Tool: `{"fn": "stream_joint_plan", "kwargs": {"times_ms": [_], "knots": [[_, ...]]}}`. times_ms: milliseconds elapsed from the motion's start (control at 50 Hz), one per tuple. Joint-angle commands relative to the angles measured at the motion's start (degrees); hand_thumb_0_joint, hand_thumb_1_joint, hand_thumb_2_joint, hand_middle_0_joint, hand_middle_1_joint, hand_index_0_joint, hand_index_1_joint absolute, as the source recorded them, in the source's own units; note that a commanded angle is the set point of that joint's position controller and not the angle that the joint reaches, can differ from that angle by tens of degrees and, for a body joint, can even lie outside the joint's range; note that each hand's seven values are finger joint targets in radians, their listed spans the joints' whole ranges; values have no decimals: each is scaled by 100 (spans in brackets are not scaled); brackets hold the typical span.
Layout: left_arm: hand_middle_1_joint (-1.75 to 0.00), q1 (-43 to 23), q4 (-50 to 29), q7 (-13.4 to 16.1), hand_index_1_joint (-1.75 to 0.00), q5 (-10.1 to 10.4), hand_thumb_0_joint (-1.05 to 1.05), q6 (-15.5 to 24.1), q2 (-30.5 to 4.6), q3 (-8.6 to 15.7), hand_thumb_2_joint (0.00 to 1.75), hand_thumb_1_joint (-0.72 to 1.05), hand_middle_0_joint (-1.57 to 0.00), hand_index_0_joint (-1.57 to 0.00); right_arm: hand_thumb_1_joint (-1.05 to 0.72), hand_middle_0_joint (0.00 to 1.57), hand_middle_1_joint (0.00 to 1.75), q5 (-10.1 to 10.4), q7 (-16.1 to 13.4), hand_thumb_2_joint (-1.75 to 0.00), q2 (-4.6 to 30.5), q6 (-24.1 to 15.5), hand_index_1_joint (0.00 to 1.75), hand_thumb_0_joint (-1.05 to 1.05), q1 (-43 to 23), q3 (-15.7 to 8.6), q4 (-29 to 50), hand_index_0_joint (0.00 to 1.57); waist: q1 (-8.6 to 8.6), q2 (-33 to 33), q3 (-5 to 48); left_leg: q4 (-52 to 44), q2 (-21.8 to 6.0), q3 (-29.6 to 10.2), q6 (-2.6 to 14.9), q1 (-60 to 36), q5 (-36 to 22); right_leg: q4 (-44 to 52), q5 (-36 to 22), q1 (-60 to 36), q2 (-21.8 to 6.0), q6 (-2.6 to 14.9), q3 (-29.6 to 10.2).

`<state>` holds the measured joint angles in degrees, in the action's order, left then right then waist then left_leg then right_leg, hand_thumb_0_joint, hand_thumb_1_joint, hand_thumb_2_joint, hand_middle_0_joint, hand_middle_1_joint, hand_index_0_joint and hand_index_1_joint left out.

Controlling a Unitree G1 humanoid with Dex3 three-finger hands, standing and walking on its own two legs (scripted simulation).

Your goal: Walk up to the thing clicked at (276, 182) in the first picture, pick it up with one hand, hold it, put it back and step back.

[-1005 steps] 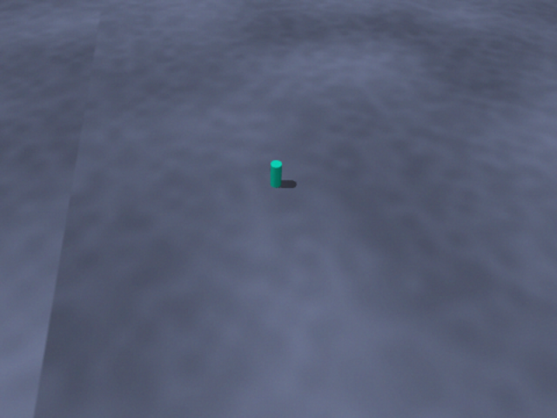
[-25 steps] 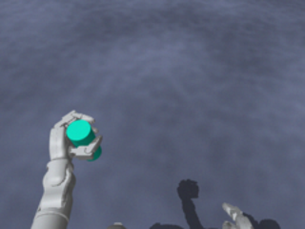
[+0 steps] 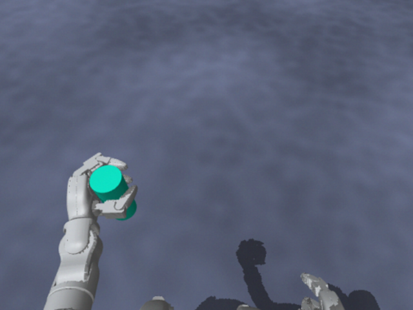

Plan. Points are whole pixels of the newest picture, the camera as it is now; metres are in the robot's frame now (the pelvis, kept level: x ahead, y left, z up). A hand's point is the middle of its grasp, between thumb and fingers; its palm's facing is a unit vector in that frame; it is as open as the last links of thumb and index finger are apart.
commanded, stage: crouch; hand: left
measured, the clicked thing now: (115, 195) +0.33 +0.18 +0.00
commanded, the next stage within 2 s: lower in 1.66 s
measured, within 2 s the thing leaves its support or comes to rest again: neither
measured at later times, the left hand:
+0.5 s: hand (125, 220) +0.36 +0.21 -0.20, palm faces +0.25 -0.97 -0.03, open 7.6 cm
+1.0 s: hand (132, 239) +0.38 +0.23 -0.41, palm faces +0.25 -0.97 -0.04, open 7.5 cm
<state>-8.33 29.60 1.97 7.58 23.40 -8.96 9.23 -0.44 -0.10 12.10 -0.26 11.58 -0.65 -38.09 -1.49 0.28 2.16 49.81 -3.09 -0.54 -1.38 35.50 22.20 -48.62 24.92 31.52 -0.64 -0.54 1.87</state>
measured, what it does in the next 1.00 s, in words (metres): lowers itself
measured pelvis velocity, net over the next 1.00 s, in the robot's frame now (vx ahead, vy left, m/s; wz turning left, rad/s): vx -0.09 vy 0.00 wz -0.11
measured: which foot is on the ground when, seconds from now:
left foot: down 0.00-1.00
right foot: down 0.00-1.00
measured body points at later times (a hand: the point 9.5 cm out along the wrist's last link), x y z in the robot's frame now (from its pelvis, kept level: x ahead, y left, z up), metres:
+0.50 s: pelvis -0.04 +0.01 -0.18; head +0.12 +0.03 +0.24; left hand +0.34 +0.26 -0.20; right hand +0.09 -0.26 -0.30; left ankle +0.03 +0.13 -0.70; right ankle -0.01 -0.13 -0.70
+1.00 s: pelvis -0.09 +0.00 -0.36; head +0.12 +0.04 +0.04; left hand +0.36 +0.28 -0.40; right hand +0.00 -0.27 -0.48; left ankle +0.02 +0.13 -0.70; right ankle -0.01 -0.13 -0.70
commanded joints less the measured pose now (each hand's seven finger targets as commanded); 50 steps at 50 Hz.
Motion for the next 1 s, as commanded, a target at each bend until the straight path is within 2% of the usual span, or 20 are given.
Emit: {"fn": "stream_joint_plan", "kwargs": {"times_ms": [0,100,200,240,260,340,380,420,460,580,600,640,660,700,740,800,820,860,900,980], "knots": [[-133,-1613,-757,-30,-132,46,0,830,-707,466,121,31,-120,-123,-89,20,30,-61,13,-90,774,-242,30,0,-64,-355,531,20,-50,-126,1425,-214,188,50,206,-437,-859,360,-1342,175,50,64,-30],[-135,-2099,-120,-70,-134,22,0,1495,-885,698,121,34,-123,-126,-89,20,30,-149,118,-90,800,-279,30,0,-40,-379,473,20,-161,-108,1809,704,209,17,223,465,-594,-425,-1079,1091,45,75,-129],[-133,-2559,453,-224,-131,-6,0,2145,-1016,726,120,33,-122,-124,-90,20,30,-245,225,-90,910,-338,30,0,-8,-375,424,20,-262,250,2797,1941,176,-156,234,1349,-576,-1707,-856,2522,132,149,-40],[-130,-2656,588,-244,-130,58,0,2329,-1199,905,119,37,-121,-123,-89,20,30,-255,265,-90,963,-323,30,0,-4,-367,417,20,-174,294,3118,2398,161,-153,251,1795,-526,-2040,-793,2820,133,133,-131],[-131,-2772,629,-278,-130,42,0,2404,-1196,819,120,35,-121,-123,-88,20,30,-270,273,-90,988,-318,30,0,-13,-357,397,20,-211,483,3243,2540,156,-198,212,1893,-493,-2320,-701,3133,175,171,-52],[-134,-2844,828,-296,-134,68,0,2508,-1501,1175,125,37,-123,-125,-88,20,30,-301,341,-90,1140,-217,30,0,-8,-381,382,20,-90,612,3816,3090,120,-262,190,2309,-672,-3000,-672,3773,220,212,10],[-136,-2970,886,-332,-135,94,0,2524,-1396,1147,126,37,-124,-126,-89,20,30,-322,376,-90,1185,-186,30,0,-25,-389,386,20,-158,718,3901,3248,115,-346,154,2465,-570,-3335,-493,4230,253,251,115],[-138,-2968,994,-327,-137,38,0,2525,-1742,1470,127,37,-125,-127,-89,20,30,-334,381,-90,1226,-131,30,0,-20,-391,326,20,-79,645,4074,3568,91,-356,184,2750,-565,-3610,-473,4478,268,247,128],[-137,-3250,919,-383,-137,55,0,2568,-1716,1429,127,39,-126,-127,-90,20,30,-361,397,-90,1221,-94,30,0,30,-373,275,20,-229,571,4323,3942,94,-337,222,3059,-629,-3841,-601,4563,274,220,93],[-136,-3977,1518,-517,-135,-14,0,2650,-2029,1610,125,35,-125,-127,-90,20,30,-472,438,-91,1225,-81,30,0,38,-289,76,20,-394,595,4257,4802,61,-372,219,4070,-145,-4642,-186,5488,290,238,131],[-136,-4007,1672,-518,-136,-35,0,2681,-2270,1809,124,34,-127,-128,-91,20,30,-488,443,-91,1251,-68,30,0,33,-273,52,20,-349,507,4262,4949,49,-341,227,4282,2,-4715,-44,5583,298,227,114],[-137,-4281,1848,-623,-136,-61,0,2726,-2185,1695,125,34,-127,-128,-90,20,30,-549,451,-90,1262,-58,30,0,10,-232,4,20,-442,810,4167,5156,52,-353,182,4513,311,-5039,238,6013,298,266,180],[-137,-4217,1996,-627,-136,-79,0,2746,-2442,1912,124,33,-127,-128,-90,20,30,-560,456,-90,1276,-56,30,0,8,-208,-1,20,-363,705,4282,5287,58,-323,194,4689,352,-5121,290,5971,312,255,177],[-136,-4351,2187,-673,-136,-153,0,2770,-2452,1880,125,33,-126,-128,-90,20,30,-601,462,-90,1300,-37,30,0,-67,-176,29,20,-409,806,4193,5485,54,-299,177,4911,606,-5368,525,6302,308,264,223],[-137,-4382,2199,-705,-137,-131,0,2779,-2688,2091,124,31,-127,-129,-90,20,30,-614,476,-91,1344,-23,30,0,-135,-132,63,20,-290,992,4273,5626,50,-266,155,5024,790,-5600,696,6492,328,285,269],[-137,-4608,2185,-685,-136,-182,0,2775,-2999,2267,124,28,-125,-127,-90,20,30,-636,467,-91,1390,13,30,0,-89,-89,7,20,-338,1012,4302,5900,64,-223,152,5402,982,-5859,833,6613,343,273,314],[-137,-4835,2127,-711,-136,-203,0,2777,-2937,2147,123,31,-126,-128,-90,20,30,-646,459,-90,1418,11,30,0,-99,-85,4,20,-442,1128,4177,5917,55,-265,139,5433,1203,-5970,968,6848,340,286,371],[-136,-4911,2197,-731,-135,-242,0,2740,-3283,2362,123,32,-125,-126,-89,20,30,-645,431,-90,1488,41,30,0,-90,-63,-33,20,-445,1179,4209,6082,46,-270,138,5558,1341,-6145,1049,6994,347,279,409],[-134,-5053,2231,-774,-133,-215,0,2741,-3138,2253,123,33,-121,-123,-89,20,30,-670,425,-90,1498,62,30,0,-84,7,-88,20,-605,1138,4039,6277,47,-296,144,5788,1394,-6306,1034,7080,344,259,460],[-132,-4980,2355,-796,-131,-196,0,2677,-3390,2450,121,34,-121,-123,-88,20,30,-719,399,-90,1579,70,30,0,-163,102,-78,20,-576,1058,3940,6661,70,-266,170,6164,1462,-6516,1089,7237,357,230,497]]}}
